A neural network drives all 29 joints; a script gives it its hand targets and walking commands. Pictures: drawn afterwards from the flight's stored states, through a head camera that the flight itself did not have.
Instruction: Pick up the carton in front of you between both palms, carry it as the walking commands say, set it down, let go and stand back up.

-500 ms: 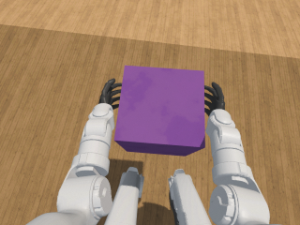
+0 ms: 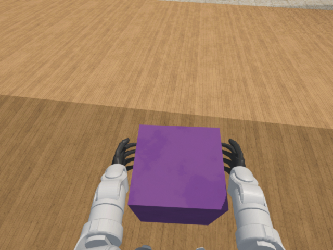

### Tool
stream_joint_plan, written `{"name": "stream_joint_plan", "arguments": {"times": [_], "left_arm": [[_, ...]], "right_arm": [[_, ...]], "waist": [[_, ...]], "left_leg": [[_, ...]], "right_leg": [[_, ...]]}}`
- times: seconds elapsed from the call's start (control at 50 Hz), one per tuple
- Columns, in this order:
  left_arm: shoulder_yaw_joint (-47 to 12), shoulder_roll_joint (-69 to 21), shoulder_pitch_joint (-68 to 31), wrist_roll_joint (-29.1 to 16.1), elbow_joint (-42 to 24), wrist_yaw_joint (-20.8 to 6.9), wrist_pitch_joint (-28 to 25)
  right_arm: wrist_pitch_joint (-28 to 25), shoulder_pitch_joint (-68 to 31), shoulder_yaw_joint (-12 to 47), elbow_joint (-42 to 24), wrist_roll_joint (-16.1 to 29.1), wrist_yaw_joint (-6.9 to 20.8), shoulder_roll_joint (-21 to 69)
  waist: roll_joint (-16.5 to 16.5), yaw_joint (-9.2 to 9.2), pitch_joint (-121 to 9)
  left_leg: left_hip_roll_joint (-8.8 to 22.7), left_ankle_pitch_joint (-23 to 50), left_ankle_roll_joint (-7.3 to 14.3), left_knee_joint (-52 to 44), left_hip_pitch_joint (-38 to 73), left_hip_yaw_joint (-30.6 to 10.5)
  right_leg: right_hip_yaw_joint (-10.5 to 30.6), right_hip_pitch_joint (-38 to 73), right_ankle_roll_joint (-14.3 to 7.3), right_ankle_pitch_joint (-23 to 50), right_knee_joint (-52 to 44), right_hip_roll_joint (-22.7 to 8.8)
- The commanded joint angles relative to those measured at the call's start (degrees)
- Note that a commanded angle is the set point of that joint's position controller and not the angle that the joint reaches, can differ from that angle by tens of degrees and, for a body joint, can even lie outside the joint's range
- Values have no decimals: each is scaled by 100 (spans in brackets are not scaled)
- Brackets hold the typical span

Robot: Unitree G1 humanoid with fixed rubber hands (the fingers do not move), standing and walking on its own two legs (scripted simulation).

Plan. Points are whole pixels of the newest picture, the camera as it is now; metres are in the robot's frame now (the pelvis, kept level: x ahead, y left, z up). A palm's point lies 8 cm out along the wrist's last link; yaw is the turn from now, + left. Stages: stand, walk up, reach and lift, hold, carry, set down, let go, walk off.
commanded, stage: reach and lift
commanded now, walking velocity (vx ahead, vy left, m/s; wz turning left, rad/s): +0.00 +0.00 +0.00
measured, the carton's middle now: (176, 178) +0.31 +0.00 -0.09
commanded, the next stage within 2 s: hold in 1.24 s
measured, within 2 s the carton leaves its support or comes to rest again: neither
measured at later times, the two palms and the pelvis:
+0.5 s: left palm (112, 164) +0.29 +0.15 +0.05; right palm (248, 164) +0.29 -0.15 +0.06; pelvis -0.01 +0.00 +0.03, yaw +0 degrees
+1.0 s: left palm (111, 158) +0.30 +0.15 +0.07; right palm (249, 158) +0.30 -0.15 +0.07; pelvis +0.01 +0.00 +0.04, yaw +0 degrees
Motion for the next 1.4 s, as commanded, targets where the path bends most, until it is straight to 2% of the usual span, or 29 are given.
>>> {"name": "stream_joint_plan", "arguments": {"times": [0.0, 0.16, 0.26, 0.32, 0.36, 0.54, 1.02, 1.2, 1.3, 1.38], "left_arm": [[-3424, -5793, -2692, -876, -251, -1379, 67], [-3710, -5707, -2266, -1017, -1037, -1451, 837], [-3294, -5534, -2240, -836, -998, -1515, 1234], [-3003, -5488, -2528, -704, -798, -1586, 1302], [-3028, -5568, -2826, -737, -833, -1635, 1283], [-3102, -5726, -3287, -767, -886, -1683, 1278], [-3373, -5564, -2366, -952, -1671, -1568, 1613], [-3438, -5503, -2347, -1003, -1864, -1578, 1733], [-3840, -5548, -2413, -1261, -2356, -1565, 1885], [-3559, -5301, -2264, -1075, -2184, -1517, 2115]], "right_arm": [[275, -2361, 3533, 224, 750, 1487, 5748], [1005, -1874, 3784, -441, 916, 1597, 5704], [1401, -1897, 3410, -416, 736, 1675, 5547], [1465, -2202, 3116, -240, 615, 1742, 5525], [1447, -2493, 3129, -275, 639, 1777, 5612], [1445, -2957, 3198, -334, 675, 1811, 5720], [1753, -2076, 3467, -1142, 842, 1765, 5437], [1883, -2040, 3536, -1325, 900, 1746, 5441], [2048, -2074, 3917, -1827, 1123, 1710, 5488], [2279, -1939, 3642, -1663, 981, 1678, 5222]], "waist": [[89, 33, -2127], [68, 30, -1174], [43, 64, -219], [9, 69, 80], [5, 59, -28], [29, 41, -459], [63, 42, -500], [40, 49, -400], [39, 13, -662], [29, 24, -105]], "left_leg": [[-233, 2124, 37, -895, 2110, 297], [-150, 2239, 11, -1834, 3046, 295], [-141, 1400, 47, -2195, 3051, 347], [-119, 874, 93, -2234, 2985, 396], [-108, 769, 106, -2194, 3017, 411], [-116, 803, 85, -2159, 3181, 451], [-173, 2131, -8, -2436, 3804, 384], [-189, 2077, 10, -2471, 3813, 379], [-195, 2364, 0, -2499, 3998, 341], [-177, 1840, 13, -2637, 3832, 384]], "right_leg": [[-338, 1728, -18, 2094, -925, 233], [-311, 2805, 1, 2326, -1855, 154], [-325, 2859, -41, 1500, -2238, 122], [-366, 2733, -61, 961, -2285, 86], [-377, 2747, -72, 845, -2264, 69], [-420, 2944, -51, 872, -2211, 76], [-415, 3497, 8, 2147, -2449, 181], [-391, 3575, 20, 2157, -2497, 168], [-361, 3821, 33, 2513, -2546, 169], [-384, 3680, 22, 1965, -2665, 149]]}}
